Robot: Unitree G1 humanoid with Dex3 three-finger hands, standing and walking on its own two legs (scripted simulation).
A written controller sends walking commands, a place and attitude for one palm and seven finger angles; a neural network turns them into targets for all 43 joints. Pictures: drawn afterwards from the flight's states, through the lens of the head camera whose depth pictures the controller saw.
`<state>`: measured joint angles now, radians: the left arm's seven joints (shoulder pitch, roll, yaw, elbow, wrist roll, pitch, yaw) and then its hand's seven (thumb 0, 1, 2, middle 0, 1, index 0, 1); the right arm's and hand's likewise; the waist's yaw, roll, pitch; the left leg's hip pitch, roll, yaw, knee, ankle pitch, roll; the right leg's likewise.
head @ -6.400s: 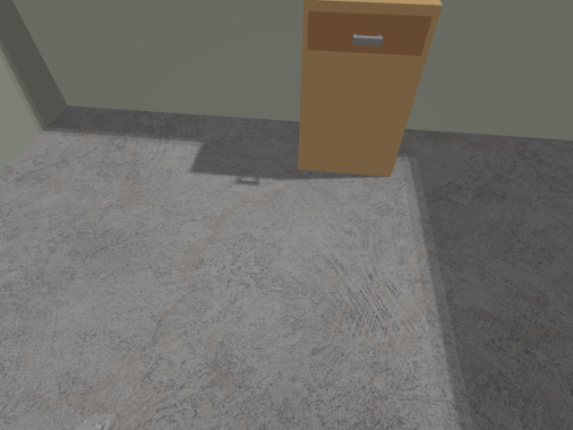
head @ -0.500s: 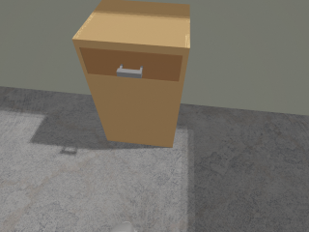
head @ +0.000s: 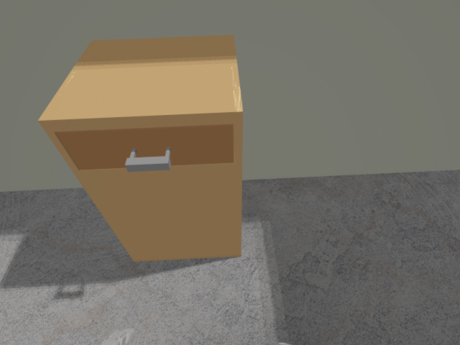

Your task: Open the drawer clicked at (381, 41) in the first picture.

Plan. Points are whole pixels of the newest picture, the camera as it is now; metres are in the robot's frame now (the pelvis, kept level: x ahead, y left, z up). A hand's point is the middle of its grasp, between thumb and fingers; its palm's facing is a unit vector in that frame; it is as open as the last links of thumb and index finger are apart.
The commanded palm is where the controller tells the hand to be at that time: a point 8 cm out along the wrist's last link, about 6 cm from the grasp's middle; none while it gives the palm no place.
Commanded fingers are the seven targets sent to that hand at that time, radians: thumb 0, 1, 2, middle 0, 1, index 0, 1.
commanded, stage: come to a stop and stand still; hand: left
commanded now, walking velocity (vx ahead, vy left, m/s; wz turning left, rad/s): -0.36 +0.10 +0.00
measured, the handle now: (149, 157) +0.57 +0.23 -0.05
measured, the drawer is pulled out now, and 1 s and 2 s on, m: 0.00 0.00 0.00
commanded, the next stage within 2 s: none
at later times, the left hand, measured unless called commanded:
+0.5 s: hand out of the picture +0.07 +0.22 -0.17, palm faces +0.10 -0.97 -0.22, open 7.3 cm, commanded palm none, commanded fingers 0.00 0.90 0.90 -0.20 -0.30 -0.20 -0.30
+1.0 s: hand out of the picture -0.01 +0.17 -0.16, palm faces +0.02 -0.98 -0.19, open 7.4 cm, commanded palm none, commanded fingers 0.00 0.90 0.90 -0.20 -0.30 -0.20 -0.30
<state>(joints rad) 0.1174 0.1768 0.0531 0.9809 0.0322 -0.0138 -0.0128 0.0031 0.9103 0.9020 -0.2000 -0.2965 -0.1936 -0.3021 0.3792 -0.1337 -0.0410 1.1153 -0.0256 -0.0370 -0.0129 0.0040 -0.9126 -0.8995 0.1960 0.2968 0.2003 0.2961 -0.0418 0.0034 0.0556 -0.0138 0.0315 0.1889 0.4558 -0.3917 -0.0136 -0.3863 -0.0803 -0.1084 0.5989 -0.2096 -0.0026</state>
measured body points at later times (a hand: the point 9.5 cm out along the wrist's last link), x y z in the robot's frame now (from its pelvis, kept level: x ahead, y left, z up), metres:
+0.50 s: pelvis +0.02 +0.02 +0.00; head +0.04 +0.03 +0.45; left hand +0.06 +0.27 -0.16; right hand +0.10 -0.22 -0.14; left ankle +0.02 +0.13 -0.73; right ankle +0.09 -0.10 -0.72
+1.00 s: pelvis -0.01 +0.00 +0.01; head +0.00 -0.01 +0.46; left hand -0.01 +0.22 -0.14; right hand +0.00 -0.22 -0.15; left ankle +0.02 +0.13 -0.73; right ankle -0.02 -0.10 -0.73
